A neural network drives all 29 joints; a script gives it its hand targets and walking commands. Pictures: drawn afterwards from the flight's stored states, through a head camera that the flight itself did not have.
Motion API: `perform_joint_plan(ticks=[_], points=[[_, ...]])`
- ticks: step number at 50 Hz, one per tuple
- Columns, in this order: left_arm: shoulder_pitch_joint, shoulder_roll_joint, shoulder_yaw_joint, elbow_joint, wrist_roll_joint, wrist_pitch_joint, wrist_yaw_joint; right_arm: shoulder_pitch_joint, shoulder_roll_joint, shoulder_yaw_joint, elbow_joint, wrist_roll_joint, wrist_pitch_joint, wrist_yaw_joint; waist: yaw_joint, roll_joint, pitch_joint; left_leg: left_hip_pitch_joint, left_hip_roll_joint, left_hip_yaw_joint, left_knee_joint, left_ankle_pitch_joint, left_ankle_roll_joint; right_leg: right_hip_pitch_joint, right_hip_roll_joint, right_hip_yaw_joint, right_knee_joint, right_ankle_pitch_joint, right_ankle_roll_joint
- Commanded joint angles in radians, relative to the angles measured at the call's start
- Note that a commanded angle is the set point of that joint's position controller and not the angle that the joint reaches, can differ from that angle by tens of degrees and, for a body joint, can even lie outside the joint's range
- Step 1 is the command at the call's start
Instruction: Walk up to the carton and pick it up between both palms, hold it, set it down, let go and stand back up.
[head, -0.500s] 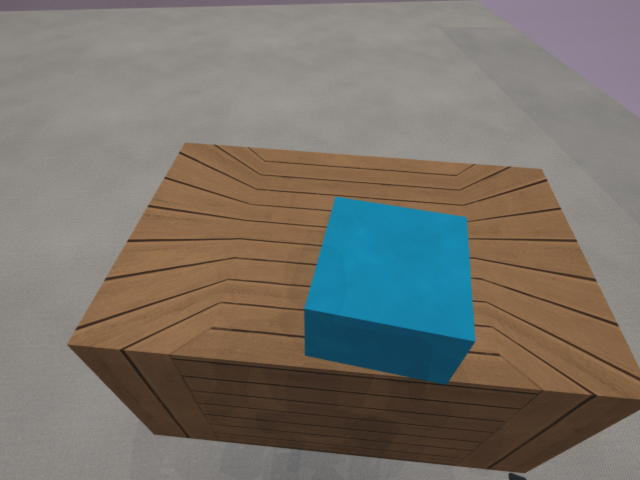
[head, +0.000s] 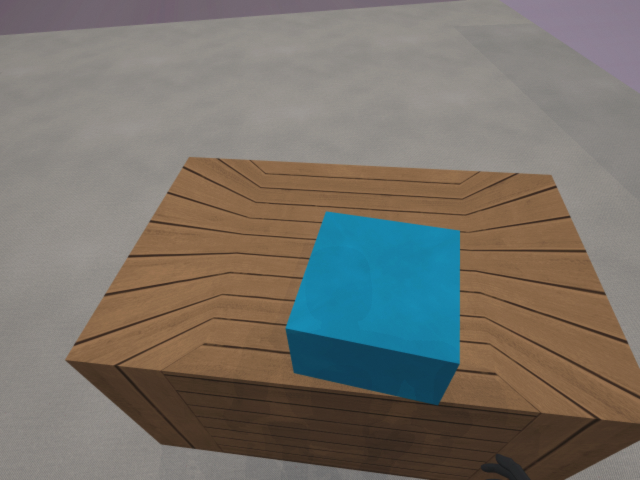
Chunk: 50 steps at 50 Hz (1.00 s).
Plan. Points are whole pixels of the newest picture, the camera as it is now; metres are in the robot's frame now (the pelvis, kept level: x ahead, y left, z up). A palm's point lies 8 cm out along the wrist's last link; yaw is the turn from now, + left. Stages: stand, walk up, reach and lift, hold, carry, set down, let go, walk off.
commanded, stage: walk up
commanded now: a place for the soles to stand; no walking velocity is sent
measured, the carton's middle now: (377, 301) +0.47 -0.07 -0.13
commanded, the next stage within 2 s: none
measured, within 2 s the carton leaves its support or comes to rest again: neither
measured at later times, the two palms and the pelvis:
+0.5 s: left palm out of the picture +0.08 +0.26 -0.12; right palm out of the picture +0.08 -0.23 -0.11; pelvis +0.00 +0.02 +0.01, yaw -6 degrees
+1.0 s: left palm out of the picture +0.10 +0.28 -0.11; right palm out of the picture +0.04 -0.24 -0.12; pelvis +0.00 +0.03 +0.01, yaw -14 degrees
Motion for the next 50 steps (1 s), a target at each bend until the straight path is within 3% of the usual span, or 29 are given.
perform_joint_plan(ticks=[1,3,7,8,9,13,25,50], points=[[0.034,0.166,0.044,-0.046,-0.005,-0.013,0.003,0.0,-0.099,-0.018,-0.044,-0.002,-0.016,-0.011,-0.004,-0.088,-0.055,0.03,0.049,0.043,-0.034,0.264,0.053,0.067,-0.188,0.211,-0.176,0.493,0.009],[0.026,0.159,0.045,-0.05,-0.004,-0.015,0.002,-0.013,-0.089,-0.015,-0.034,0.006,-0.015,-0.012,-0.01,-0.078,-0.041,0.044,0.056,0.048,-0.036,0.246,0.062,0.032,-0.188,0.213,-0.193,0.39,-0.011],[0.018,0.141,0.048,-0.051,-0.002,-0.015,0.002,-0.037,-0.088,-0.013,-0.013,0.004,-0.016,-0.011,-0.004,-0.085,-0.053,0.063,0.078,0.036,-0.064,0.304,0.071,0.048,-0.147,0.185,-0.163,0.409,-0.005],[0.029,0.141,0.05,-0.048,-0.004,-0.015,0.002,-0.053,-0.099,-0.015,-0.01,0.005,-0.014,-0.009,0.006,-0.082,-0.05,0.066,0.077,0.047,-0.06,0.263,0.071,0.031,-0.141,0.201,-0.181,0.354,0.004],[0.02,0.133,0.049,-0.055,-0.005,-0.014,0.003,-0.085,-0.101,-0.018,-0.01,0.01,-0.011,-0.009,0.009,-0.038,-0.053,0.079,0.071,0.028,-0.072,0.212,0.08,0.005,-0.148,0.214,-0.21,0.307,-0.006],[0.005,0.137,0.048,-0.045,-0.002,-0.013,0.004,-0.084,-0.102,-0.014,0.021,0.009,-0.011,-0.006,0.0,-0.029,-0.02,0.085,0.082,0.011,-0.121,0.151,0.086,-0.03,-0.125,0.23,-0.234,0.168,-0.018],[0.045,0.137,0.041,0.013,0.008,-0.032,0.013,-0.083,-0.141,-0.021,0.089,0.013,-0.016,0.007,0.008,0.021,-0.014,0.081,0.124,0.004,-0.225,0.102,0.107,0.0,-0.081,0.24,-0.179,0.199,-0.007],[0.096,0.169,0.034,0.039,0.004,-0.044,0.038,-0.086,-0.177,-0.021,0.144,0.007,0.015,0.011,-0.014,-0.048,-0.01,0.188,0.151,0.141,-0.226,0.045,0.123,-0.124,-0.051,0.365,-0.11,0.287,0.006]])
